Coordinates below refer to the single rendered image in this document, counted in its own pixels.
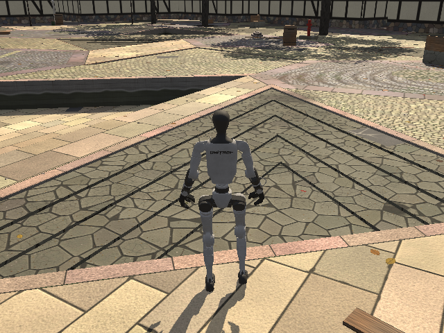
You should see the right robot upper arm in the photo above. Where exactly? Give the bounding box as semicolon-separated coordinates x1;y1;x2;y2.
236;140;256;178

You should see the robot right hand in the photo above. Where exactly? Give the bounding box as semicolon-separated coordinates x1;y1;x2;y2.
248;191;265;205

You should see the left robot upper arm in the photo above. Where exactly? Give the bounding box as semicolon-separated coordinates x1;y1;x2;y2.
188;140;207;179

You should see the robot head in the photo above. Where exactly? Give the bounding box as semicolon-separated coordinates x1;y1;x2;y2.
210;110;233;144

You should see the robot right forearm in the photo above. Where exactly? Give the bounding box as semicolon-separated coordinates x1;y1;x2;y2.
249;167;263;194

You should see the robot left thigh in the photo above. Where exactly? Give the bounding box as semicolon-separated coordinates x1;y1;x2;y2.
198;195;214;247

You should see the robot left forearm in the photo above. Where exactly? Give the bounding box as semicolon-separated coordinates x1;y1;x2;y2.
181;169;195;196

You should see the robot left hand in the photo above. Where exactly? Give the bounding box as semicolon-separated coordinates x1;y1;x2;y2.
179;194;195;209

